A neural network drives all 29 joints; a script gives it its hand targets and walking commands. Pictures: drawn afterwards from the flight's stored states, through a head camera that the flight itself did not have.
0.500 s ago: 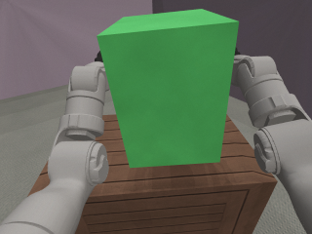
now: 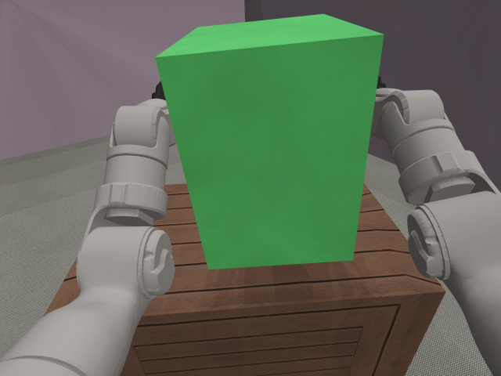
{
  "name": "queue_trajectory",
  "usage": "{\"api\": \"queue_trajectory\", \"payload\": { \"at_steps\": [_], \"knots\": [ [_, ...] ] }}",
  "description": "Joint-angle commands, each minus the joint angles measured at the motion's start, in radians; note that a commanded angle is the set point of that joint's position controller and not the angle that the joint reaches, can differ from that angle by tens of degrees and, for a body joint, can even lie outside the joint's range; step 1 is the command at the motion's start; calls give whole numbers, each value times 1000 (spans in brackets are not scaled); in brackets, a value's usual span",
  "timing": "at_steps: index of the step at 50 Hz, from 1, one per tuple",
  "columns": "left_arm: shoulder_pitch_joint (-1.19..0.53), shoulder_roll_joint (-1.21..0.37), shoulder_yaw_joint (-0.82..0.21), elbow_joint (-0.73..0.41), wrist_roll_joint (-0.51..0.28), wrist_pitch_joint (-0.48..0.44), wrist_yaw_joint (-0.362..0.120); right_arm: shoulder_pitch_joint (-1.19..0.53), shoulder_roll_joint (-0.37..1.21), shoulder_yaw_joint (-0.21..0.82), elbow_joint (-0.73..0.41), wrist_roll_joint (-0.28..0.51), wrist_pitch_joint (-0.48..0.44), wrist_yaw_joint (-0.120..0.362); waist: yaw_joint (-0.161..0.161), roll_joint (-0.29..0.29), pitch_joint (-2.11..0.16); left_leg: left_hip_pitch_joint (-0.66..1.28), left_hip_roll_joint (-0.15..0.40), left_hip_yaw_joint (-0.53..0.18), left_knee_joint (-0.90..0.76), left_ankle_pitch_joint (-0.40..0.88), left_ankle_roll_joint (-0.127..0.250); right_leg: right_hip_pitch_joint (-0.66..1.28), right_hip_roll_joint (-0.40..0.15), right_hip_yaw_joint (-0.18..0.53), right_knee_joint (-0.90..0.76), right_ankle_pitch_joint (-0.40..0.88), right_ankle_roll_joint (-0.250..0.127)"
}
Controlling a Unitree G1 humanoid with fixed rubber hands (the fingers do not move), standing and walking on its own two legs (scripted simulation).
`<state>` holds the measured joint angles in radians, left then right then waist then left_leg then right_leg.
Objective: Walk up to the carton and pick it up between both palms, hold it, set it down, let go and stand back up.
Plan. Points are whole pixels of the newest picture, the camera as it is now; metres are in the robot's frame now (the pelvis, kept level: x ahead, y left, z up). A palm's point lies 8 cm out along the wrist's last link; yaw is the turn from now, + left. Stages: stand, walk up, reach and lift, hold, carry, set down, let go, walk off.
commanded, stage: set down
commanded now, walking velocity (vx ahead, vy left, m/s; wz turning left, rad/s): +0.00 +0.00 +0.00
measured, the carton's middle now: (269, 134) +0.38 +0.00 +0.28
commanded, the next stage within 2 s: none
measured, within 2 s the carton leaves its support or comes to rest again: neither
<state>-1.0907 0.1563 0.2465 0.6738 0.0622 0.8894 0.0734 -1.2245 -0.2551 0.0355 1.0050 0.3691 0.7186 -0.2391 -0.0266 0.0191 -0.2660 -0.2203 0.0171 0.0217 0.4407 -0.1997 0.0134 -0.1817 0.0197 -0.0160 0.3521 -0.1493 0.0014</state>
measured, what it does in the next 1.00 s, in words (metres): stands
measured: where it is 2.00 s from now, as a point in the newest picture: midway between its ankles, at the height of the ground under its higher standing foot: outside the picture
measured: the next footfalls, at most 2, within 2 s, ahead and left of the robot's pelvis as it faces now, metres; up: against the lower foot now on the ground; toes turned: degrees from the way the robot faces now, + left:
none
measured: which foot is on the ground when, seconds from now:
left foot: down 0.00-1.00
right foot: down 0.00-1.00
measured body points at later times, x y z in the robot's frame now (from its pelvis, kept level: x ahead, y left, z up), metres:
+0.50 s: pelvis +0.01 +0.00 +0.00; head -0.05 +0.00 +0.45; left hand +0.43 +0.15 +0.29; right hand +0.43 -0.16 +0.29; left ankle +0.02 +0.10 -0.74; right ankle +0.03 -0.12 -0.74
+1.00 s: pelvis +0.01 +0.00 +0.00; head -0.05 +0.01 +0.45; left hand +0.43 +0.15 +0.29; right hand +0.43 -0.16 +0.28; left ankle +0.02 +0.10 -0.74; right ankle +0.03 -0.12 -0.74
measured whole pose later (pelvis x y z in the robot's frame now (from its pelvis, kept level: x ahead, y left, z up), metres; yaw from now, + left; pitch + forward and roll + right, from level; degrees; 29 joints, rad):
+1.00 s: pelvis +0.01 +0.00 +0.00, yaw +0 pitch -1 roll -2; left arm -1.11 0.16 0.25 0.80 0.06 0.60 0.08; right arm -1.20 -0.21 -0.07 1.07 0.32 0.45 -0.23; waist -0.03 0.02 -0.15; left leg -0.22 0.02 0.02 0.44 -0.21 0.01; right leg -0.18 0.02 -0.02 0.34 -0.15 0.00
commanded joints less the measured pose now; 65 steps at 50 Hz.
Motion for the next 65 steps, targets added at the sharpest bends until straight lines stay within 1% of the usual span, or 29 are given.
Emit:
{"api": "queue_trajectory", "payload": {
  "at_steps": [1, 5, 10, 11, 12, 14, 15, 20, 22, 23, 24, 26, 27, 28, 29, 32, 35, 36, 38, 42, 44, 45, 46, 47, 51, 54, 57, 58, 65],
  "knots": [
    [-1091, -714, -222, -208, -182, -166, -121, -1103, 744, 10, -444, 174, -117, 158, -41, 58, -309, 10, 17, -138, -152, 11, -11, 138, 101, 26, -9, 83, 6],
    [-1056, -707, -197, -170, -143, -207, -135, -975, 710, -47, -299, 118, -146, 166, -68, 93, -225, -10, 28, -154, -191, -65, -21, 157, 95, 21, -14, 63, 9],
    [-935, -608, -89, 22, -75, -252, -187, -920, 707, -81, -250, 23, -221, 172, -61, -48, -96, -11, 21, -110, -217, -215, 6, 94, 61, 15, -59, -117, 23],
    [-911, -629, -99, 35, -64, -254, -187, -947, 708, -79, -272, 8, -229, 169, -52, 5, -117, -33, 26, -98, -242, -231, 10, 126, 66, 11, -46, -100, 19],
    [-920, -610, -73, 38, -63, -270, -180, -994, 725, -61, -299, 24, -242, 174, -24, -19, -154, -3, 18, -100, -231, -181, 11, 152, 64, 12, -42, -66, 21],
    [-925, -624, -110, -34, -78, -294, -162, -973, 706, -57, -297, 33, -263, 182, -41, -17, -217, 77, 9, -111, -190, -53, -20, 144, 73, 8, -40, 2, 14],
    [-985, -656, -162, -74, -93, -310, -160, -917, 718, -71, -242, 22, -261, 175, -101, 38, -195, 94, 6, -109, -184, -24, -38, 149, 75, 2, -40, 17, 17],
    [-995, -712, -250, -239, -136, -321, -116, -1007, 728, 68, -401, 144, -298, 161, -52, 38, -466, 308, -26, -109, -54, 359, -78, 146, 94, 4, -55, 209, 13],
    [-929, -704, -275, -256, -161, -330, -106, -962, 735, 113, -445, 156, -292, 148, -72, -11, -523, 349, -40, -92, -11, 474, -84, 175, 97, 5, -74, 297, 16],
    [-931, -731, -271, -332, -154, -321, -101, -981, 730, 128, -467, 165, -306, 152, -37, 71, -580, 384, -40, -88, 1, 516, -88, 183, 92, 5, -59, 320, 3],
    [-921, -711, -304, -315, -180, -315, -101, -903, 741, 149, -461, 164, -292, 144, -68, 14, -553, 368, -46, -96, 9, 518, -85, 201, 89, 9, -61, 369, 8],
    [-892, -745, -357, -338, -203, -316, -102, -937, 738, 165, -585, 172, -303, 128, -90, 42, -627, 421, -51, -108, 49, 624, -95, 193, 99, -5, -49, 442, 11],
    [-848, -735, -337, -356, -180, -305, -111, -860, 721, 122, -517, 165, -293, 116, -113, 55, -589, 439, -41, -109, 50, 651, -100, 184, 100, 0, -55, 448, 11],
    [-892, -736, -335, -385, -186, -317, -114, -898, 730, 149, -542, 165, -297, 123, -87, 48, -611, 420, -38, -105, 47, 647, -99, 191, 97, 5, -60, 435, 9],
    [-876, -717, -334, -302, -183, -309, -116, -879, 727, 124, -529, 150, -290, 112, -135, 4, -570, 392, -48, -111, 39, 592, -89, 183, 91, 7, -66, 416, 19],
    [-745, -655, -201, -109, -102, -290, -159, -789, 692, 79, -325, 96, -267, 105, -128, -28, -301, 266, -48, -83, -29, 365, -61, 197, 65, 12, -83, 325, 11],
    [-760, -651, -175, -105, -88, -301, -186, -821, 712, 10, -325, 48, -284, 111, -126, -34, -279, 264, -43, -70, -73, 278, -68, 176, 67, 17, -89, 251, 17],
    [-787, -660, -187, -59, -76, -313, -196, -816, 683, -31, -260, 36, -297, 116, -161, 0, -263, 238, -44, -70, -85, 201, -69, 139, 61, 8, -94, 180, 9],
    [-793, -678, -202, -141, -94, -331, -187, -823, 696, -13, -343, 45, -320, 128, -123, 8, -359, 280, -28, -86, -84, 269, -81, 156, 69, 8, -83, 217, 7],
    [-748, -641, -159, 3, -95, -361, -193, -809, 712, -40, -296, 6, -335, 133, -138, -73, -273, 240, -40, -77, -94, 208, -58, 133, 69, 4, -93, 202, 24],
    [-803, -697, -202, -91, -97, -386, -184, -843, 712, -46, -306, 1, -362, 129, -136, 4, -361, 299, -39, -77, -73, 267, -73, 141, 62, -4, -80, 239, 10],
    [-840, -693, -221, -81, -112, -405, -181, -838, 712, -59, -297, -13, -367, 137, -167, -24, -348, 288, -34, -95, -88, 235, -76, 121, 65, -7, -84, 206, 13],
    [-886, -687, -208, -177, -113, -421, -172, -846, 728, -37, -353, -14, -381, 138, -130, -13, -433, 312, -37, -81, -70, 288, -75, 147, 68, -12, -73, 248, 10],
    [-829, -687, -222, -51, -122, -422, -174, -840, 706, -58, -306, -28, -374, 137, -160, -18, -354, 279, -49, -80, -73, 267, -80, 139, 67, -8, -84, 256, 14],
    [-774, -669, -178, -54, -97, -426, -165, -821, 712, -42, -308, -34, -395, 139, -123, -59, -377, 298, -43, -65, -70, 309, -68, 172, 67, -11, -85, 291, 14],
    [-737, -610, -102, 62, -49, -430, -189, -738, 683, -104, -178, -81, -382, 141, -135, -65, -225, 222, -46, -58, -118, 159, -51, 136, 61, -11, -98, 199, 25],
    [-758, -615, -124, 23, -64, -453, -188, -719, 679, -135, -154, -104, -395, 153, -158, -48, -250, 251, -37, -61, -123, 179, -58, 117, 58, -12, -93, 201, 20],
    [-806, -622, -110, -13, -49, -459, -181, -720, 685, -135, -161, -103, -403, 160, -132, -24, -281, 256, -37, -52, -122, 162, -69, 135, 55, -15, -94, 179, 16],
    [-756, -703, -228, -90, -104, -492, -138, -748, 702, -47, -275, -76, -455, 169, -150, -6, -467, 437, -29, -85, -19, 474, -96, 91, 74, -35, -78, 397, 10]
  ]
}}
